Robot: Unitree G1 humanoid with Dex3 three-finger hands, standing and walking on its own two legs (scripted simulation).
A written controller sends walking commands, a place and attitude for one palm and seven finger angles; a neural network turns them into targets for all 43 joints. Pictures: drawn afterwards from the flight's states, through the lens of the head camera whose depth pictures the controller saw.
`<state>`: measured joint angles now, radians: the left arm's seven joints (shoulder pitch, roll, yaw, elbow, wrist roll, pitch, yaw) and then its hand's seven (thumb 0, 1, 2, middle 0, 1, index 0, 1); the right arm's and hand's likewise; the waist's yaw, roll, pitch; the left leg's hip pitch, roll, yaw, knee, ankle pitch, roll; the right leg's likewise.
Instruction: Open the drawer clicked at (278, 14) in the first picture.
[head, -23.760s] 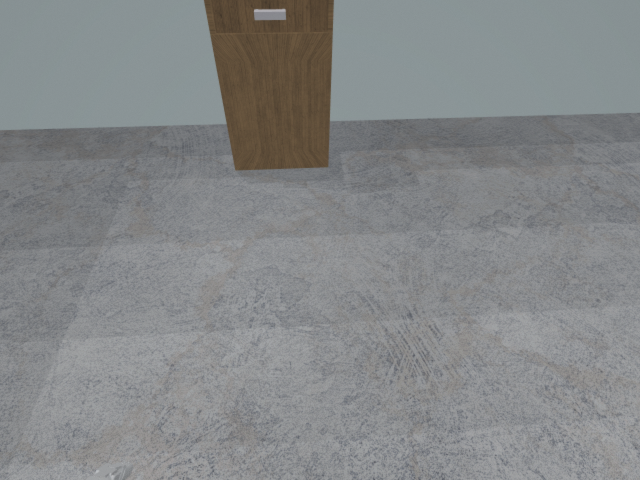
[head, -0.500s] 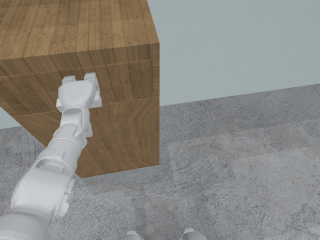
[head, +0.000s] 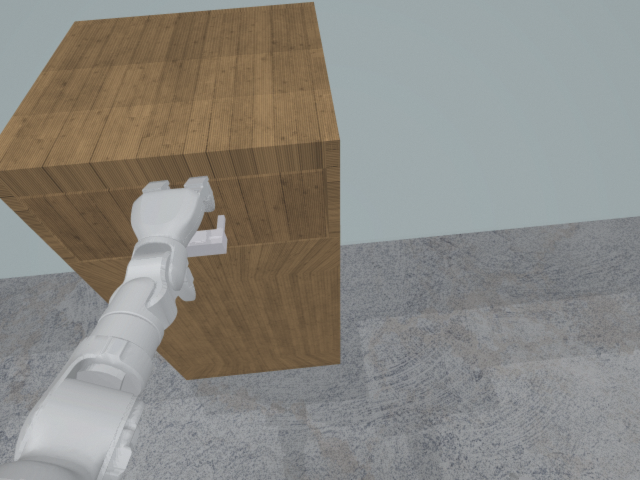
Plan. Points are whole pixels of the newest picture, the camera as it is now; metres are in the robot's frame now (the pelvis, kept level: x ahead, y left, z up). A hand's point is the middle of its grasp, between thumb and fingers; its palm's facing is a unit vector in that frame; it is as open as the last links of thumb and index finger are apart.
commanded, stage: re-aim the fingers above the handle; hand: left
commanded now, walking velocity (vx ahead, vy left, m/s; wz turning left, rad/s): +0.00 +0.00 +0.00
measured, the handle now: (188, 233) +0.47 +0.22 +0.00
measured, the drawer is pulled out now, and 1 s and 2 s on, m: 0.00 0.00 0.00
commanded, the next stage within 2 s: none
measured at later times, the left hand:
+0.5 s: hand (179, 236) +0.43 +0.21 +0.05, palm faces -0.04 -0.03 -1.00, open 13.7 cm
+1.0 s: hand (171, 232) +0.43 +0.22 +0.06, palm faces -0.01 -0.02 -1.00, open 13.7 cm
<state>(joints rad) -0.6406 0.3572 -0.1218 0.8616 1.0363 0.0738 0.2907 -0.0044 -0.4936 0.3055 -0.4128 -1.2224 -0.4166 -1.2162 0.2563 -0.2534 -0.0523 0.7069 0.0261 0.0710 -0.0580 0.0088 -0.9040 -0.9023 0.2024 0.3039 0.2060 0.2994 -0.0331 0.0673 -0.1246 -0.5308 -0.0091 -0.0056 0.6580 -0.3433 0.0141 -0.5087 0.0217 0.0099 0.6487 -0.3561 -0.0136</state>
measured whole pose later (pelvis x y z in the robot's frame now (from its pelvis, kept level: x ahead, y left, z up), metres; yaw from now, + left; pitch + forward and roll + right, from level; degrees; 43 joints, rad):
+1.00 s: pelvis -0.01 +0.00 +0.00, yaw -1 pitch +12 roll +0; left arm -0.67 0.42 -0.08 0.89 1.05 0.00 0.27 0.00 -0.49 0.31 -0.38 -1.22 -0.35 -1.21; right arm 0.30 -0.26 -0.06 0.71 0.04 0.08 -0.06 0.01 -0.90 -0.90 0.20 0.30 0.21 0.30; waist -0.05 0.06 -0.12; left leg -0.53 -0.01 0.01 0.65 -0.32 0.02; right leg -0.52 0.02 0.03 0.64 -0.33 -0.01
